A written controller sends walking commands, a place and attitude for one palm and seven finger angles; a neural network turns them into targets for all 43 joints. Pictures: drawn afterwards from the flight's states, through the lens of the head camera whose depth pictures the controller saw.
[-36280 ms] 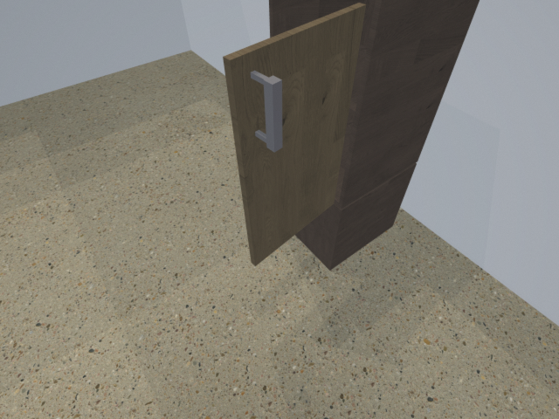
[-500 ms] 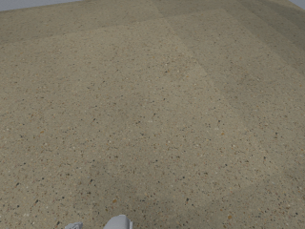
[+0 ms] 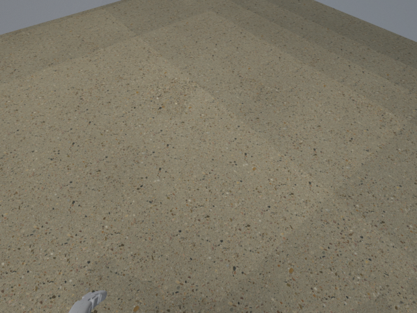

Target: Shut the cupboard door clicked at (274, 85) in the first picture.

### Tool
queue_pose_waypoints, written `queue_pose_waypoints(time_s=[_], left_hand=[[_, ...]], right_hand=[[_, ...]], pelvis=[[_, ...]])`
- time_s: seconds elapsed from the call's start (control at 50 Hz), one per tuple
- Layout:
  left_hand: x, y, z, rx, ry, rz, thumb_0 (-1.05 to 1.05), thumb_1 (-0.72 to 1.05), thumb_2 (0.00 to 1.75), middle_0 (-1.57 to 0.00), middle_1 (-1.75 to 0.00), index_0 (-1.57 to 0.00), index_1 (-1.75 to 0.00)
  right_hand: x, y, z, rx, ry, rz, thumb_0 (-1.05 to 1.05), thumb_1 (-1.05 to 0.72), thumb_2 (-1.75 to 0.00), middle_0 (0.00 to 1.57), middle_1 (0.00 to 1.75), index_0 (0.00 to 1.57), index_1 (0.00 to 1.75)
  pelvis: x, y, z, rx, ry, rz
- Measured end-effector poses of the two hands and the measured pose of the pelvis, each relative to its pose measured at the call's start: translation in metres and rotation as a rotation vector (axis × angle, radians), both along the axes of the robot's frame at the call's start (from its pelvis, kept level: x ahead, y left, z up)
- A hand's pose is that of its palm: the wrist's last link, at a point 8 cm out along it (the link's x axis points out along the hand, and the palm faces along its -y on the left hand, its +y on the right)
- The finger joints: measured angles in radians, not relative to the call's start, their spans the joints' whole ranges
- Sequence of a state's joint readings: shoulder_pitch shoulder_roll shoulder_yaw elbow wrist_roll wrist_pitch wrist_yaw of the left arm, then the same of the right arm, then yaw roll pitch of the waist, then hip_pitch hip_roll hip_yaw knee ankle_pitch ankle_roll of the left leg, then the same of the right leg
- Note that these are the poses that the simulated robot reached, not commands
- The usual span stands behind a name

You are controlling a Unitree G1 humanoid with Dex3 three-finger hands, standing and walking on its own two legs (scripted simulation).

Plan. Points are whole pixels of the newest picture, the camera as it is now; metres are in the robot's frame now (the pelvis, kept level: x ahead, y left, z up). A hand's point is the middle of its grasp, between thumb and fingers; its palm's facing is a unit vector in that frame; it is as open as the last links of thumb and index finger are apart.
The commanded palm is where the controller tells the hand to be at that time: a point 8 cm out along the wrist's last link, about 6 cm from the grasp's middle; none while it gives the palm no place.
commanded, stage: turn to face it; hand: left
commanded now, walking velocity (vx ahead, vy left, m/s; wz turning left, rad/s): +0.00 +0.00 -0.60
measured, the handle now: out of the picture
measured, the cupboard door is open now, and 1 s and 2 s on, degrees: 66 66 66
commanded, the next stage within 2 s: take the last steps up to it in 2.00 s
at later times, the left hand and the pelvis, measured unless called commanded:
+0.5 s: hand (124, 294) +0.18 +0.20 -0.17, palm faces -0.24 -0.95 -0.19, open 7.4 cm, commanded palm none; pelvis +0.04 +0.02 +0.01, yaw -17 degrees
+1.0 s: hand (173, 265) +0.24 +0.10 -0.15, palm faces -0.54 -0.80 -0.25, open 7.4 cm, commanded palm none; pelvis +0.06 -0.03 +0.01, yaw -34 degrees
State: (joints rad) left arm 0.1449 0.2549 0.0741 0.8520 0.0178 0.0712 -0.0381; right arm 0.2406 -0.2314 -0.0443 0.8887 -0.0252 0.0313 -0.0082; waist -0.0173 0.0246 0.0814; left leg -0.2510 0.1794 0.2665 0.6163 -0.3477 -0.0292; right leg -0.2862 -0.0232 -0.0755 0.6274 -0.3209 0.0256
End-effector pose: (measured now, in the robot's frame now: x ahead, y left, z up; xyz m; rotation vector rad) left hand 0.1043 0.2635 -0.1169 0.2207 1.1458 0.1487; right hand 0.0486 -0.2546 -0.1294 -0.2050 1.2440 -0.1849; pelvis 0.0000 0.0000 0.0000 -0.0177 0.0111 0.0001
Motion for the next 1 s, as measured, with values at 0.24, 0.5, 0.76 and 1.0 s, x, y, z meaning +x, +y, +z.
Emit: queue_pose_waypoints(time_s=[0.24, 0.5, 0.76, 1.0], left_hand=[[0.019, -0.033, -0.002, -0.001, 0.071, -0.118, 0.00, 0.91, 0.90, -0.20, -0.30, -0.20, -0.30], [0.077, -0.014, -0.021, -0.043, 0.113, -0.229, 0.01, 0.91, 0.90, -0.20, -0.30, -0.20, -0.30], [0.158, -0.089, -0.003, 0.017, -0.012, -0.479, 0.01, 0.91, 0.90, -0.20, -0.30, -0.20, -0.30], [0.153, -0.124, 0.003, 0.029, 0.083, -0.575, 0.00, 0.91, 0.90, -0.20, -0.30, -0.20, -0.30]], right_hand=[[0.005, -0.023, 0.011, -0.016, -0.020, -0.129, 0.01, -0.91, -0.89, 0.20, 0.30, 0.20, 0.30], [0.003, 0.014, 0.030, -0.072, -0.067, -0.220, 0.01, -0.91, -0.89, 0.20, 0.30, 0.20, 0.30], [-0.081, -0.007, -0.011, 0.015, 0.024, -0.475, 0.01, -0.90, -0.89, 0.20, 0.30, 0.20, 0.30], [-0.067, -0.037, 0.010, -0.013, -0.032, -0.588, 0.01, -0.91, -0.89, 0.20, 0.30, 0.20, 0.30]], pelvis=[[0.015, -0.006, 0.009, 0.030, 0.021, -0.134], [0.042, 0.019, 0.008, -0.012, 0.016, -0.297], [0.046, -0.014, -0.007, 0.014, 0.007, -0.470], [0.060, -0.028, 0.011, 0.039, 0.009, -0.601]])
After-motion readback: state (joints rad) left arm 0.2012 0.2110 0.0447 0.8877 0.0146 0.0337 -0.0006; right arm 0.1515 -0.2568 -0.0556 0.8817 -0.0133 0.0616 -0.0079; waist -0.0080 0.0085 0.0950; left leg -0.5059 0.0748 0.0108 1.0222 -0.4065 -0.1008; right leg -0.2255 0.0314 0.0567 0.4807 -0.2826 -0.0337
